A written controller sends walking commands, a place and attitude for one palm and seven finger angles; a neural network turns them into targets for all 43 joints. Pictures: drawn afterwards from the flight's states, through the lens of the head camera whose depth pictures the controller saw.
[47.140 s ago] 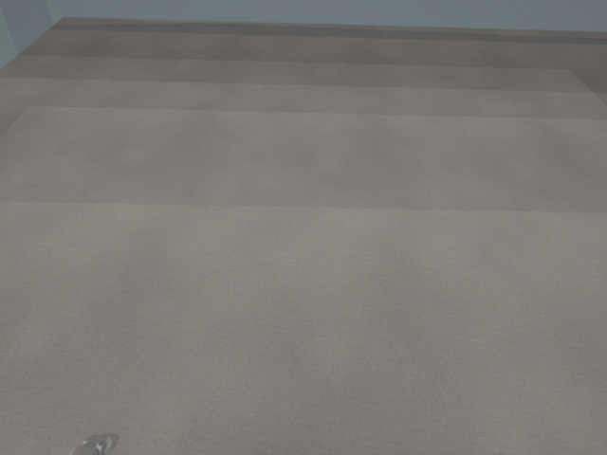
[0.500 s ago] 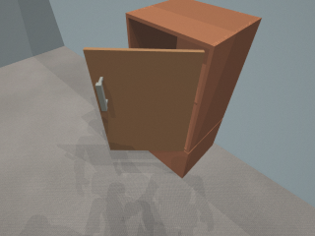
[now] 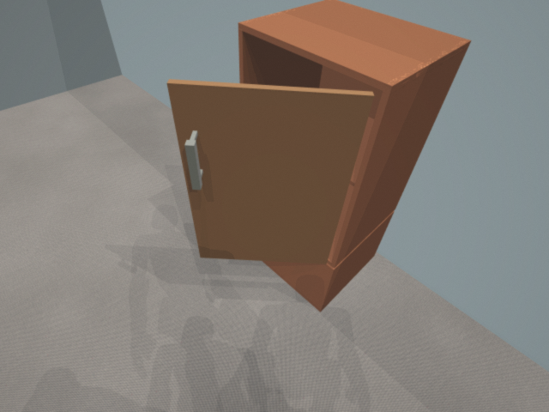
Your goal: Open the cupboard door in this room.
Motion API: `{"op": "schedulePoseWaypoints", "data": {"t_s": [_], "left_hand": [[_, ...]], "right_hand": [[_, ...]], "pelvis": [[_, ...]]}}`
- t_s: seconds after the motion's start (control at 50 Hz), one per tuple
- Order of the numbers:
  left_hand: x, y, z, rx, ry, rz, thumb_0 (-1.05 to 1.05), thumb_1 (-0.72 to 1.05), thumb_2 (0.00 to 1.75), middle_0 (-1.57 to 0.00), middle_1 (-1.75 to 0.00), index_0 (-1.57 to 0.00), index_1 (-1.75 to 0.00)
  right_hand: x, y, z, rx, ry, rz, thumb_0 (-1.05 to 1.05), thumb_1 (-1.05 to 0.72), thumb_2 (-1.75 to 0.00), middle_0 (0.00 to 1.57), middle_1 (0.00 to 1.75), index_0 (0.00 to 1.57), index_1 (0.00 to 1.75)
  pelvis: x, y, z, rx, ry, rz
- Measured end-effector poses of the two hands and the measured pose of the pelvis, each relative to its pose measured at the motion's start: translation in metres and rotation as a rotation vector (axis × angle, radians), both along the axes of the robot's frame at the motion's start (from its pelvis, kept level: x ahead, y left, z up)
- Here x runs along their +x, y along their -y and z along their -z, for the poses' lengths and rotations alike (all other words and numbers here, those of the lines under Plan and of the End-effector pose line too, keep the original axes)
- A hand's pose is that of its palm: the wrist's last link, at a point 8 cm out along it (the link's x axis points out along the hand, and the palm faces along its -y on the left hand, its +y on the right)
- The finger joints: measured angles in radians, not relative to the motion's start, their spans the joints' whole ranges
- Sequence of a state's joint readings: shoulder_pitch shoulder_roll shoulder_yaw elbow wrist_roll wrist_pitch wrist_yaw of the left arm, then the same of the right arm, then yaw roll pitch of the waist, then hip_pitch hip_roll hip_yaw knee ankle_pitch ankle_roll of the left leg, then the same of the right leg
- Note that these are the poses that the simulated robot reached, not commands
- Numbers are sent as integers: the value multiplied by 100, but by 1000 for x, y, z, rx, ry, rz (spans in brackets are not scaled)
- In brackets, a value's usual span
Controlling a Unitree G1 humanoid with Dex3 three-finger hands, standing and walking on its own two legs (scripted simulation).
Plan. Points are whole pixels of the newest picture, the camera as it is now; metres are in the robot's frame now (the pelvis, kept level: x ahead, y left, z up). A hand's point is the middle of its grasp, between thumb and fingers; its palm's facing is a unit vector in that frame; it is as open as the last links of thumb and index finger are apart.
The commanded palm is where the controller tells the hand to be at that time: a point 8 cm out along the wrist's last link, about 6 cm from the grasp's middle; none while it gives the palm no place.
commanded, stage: shuffle to correct the standing spot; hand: left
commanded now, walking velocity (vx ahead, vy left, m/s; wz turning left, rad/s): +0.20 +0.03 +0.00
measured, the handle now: (195, 160) +0.63 +0.22 +0.00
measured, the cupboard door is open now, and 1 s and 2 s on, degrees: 43 43 43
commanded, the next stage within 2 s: come to a stop and stand still in 0.36 s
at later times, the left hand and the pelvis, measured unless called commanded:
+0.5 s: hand out of the picture +0.02 +0.17 -0.18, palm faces +0.10 -0.99 -0.14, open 7.4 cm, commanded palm none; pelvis +0.07 +0.03 +0.00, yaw +0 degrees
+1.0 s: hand out of the picture +0.15 +0.22 -0.17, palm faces -0.01 -0.97 -0.25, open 7.4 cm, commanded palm none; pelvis +0.07 +0.03 -0.01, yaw -2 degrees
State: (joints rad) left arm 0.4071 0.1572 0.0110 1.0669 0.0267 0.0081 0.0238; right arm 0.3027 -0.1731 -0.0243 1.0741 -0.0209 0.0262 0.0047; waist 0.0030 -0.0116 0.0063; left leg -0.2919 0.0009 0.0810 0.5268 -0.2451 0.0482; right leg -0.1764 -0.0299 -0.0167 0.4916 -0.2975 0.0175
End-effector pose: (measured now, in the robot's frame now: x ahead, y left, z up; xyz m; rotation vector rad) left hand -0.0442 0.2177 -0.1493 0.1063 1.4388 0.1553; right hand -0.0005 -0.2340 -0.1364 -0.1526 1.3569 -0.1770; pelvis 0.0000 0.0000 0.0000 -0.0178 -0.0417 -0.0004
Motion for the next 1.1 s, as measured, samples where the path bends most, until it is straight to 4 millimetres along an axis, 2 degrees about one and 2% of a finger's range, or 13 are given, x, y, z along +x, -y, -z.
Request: {"op": "schedulePoseWaypoints", "data": {"t_s": [0.08, 0.16, 0.22, 0.32, 0.38, 0.48, 0.58, 0.64, 0.7, 0.8, 0.88, 0.96, 1.1], "left_hand": [[-16, -2, 3, -13, -58, -28, 0, 91, 90, -20, -30, -20, -30], [-18, -6, 4, -17, -93, -33, 0, 91, 90, -20, -30, -20, -30], [-9, -6, 1, -15, -96, -18, 0, 91, 90, -20, -30, -19, -30], [21, -1, -1, -4, -43, -4, 0, 91, 90, -20, -30, -19, -30], [36, 1, -3, -1, 7, -39, 0, 91, 90, -20, -30, -19, -30], [52, -4, -4, -23, 4, -58, 0, 91, 90, -20, -30, -20, -30], [73, -24, 15, -55, -44, -53, 0, 90, 90, -20, -30, -20, -30], [95, -38, 20, -44, -57, -26, 0, 91, 90, -20, -30, -20, -30], [122, -51, 14, -19, -27, 8, 0, 91, 90, -20, -30, -19, -30], [167, -66, 0, 31, 76, 62, 0, 91, 90, -20, -30, -19, -30], [191, -66, -11, 70, 171, 85, 0, 91, 90, -20, -29, -19, -30], [192, -56, -13, 97, 227, 100, 0, 91, 90, -19, -29, -19, -30], [176, -37, -9, 44, 198, 91, 0, 91, 90, -20, -30, -19, -30]], "right_hand": [[-12, -9, 4, 2, -39, 18, 1, -91, -89, 20, 30, 20, 30], [-17, -20, 8, 12, -62, 43, 1, -91, -89, 20, 30, 20, 30], [-17, -26, 10, 28, -66, 65, 1, -91, -89, 20, 30, 20, 30], [-9, -32, 17, 62, -66, 88, 1, -91, -89, 20, 30, 20, 30], [9, -35, 16, 73, -76, 60, 1, -91, -89, 20, 30, 20, 30], [62, -36, 5, 38, -12, 25, 2, -94, -89, 20, 30, 20, 30], [115, -42, 5, -30, 91, -3, 2, -94, -89, 20, 30, 20, 30], [132, -53, 2, -44, 108, -2, 2, -93, -89, 20, 30, 20, 30], [139, -61, -1, -44, 113, 13, 1, -94, -89, 20, 30, 20, 30], [134, -56, -2, -37, 112, 43, 0, -94, -89, 21, 30, 21, 30], [119, -44, 5, -19, 97, 56, 0, -93, -89, 21, 30, 21, 30], [103, -32, 18, 9, 68, 72, 0, -92, -89, 21, 30, 20, 30], [73, -34, 10, 14, 19, 89, 1, -92, -89, 20, 30, 20, 30]], "pelvis": [[7, -7, 4, -3, 2, 0], [16, -13, 6, 1, -1, 7], [22, -14, 5, 8, -5, 29], [34, -11, 7, 13, -7, 43], [45, -13, 4, 0, -14, 23], [67, -25, 0, -3, -19, 2], [92, -48, 13, -14, -13, 4], [100, -55, 13, 9, -10, 25], [101, -57, 7, 9, -12, 36], [90, -54, 2, 5, -20, 57], [81, -46, 3, 8, -19, 57], [73, -34, 11, 16, -12, 47], [70, -31, 4, -4, -16, 42]]}}
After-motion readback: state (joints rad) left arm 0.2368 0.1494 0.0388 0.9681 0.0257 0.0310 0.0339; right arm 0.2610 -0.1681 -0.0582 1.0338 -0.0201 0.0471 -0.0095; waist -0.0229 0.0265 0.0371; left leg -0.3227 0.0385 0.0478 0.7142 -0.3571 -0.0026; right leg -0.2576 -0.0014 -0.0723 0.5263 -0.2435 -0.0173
